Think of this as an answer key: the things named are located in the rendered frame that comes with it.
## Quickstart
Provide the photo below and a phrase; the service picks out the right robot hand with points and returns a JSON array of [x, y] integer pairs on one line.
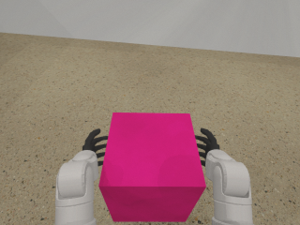
[[210, 141]]

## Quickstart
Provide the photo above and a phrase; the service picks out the robot right forearm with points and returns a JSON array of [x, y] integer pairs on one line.
[[231, 189]]

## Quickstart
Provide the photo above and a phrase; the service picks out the left robot hand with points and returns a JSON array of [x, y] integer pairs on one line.
[[90, 144]]

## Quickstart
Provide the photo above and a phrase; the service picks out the carton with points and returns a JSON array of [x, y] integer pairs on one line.
[[151, 170]]

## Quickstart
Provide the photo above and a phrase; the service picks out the robot left forearm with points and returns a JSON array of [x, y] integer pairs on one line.
[[74, 190]]

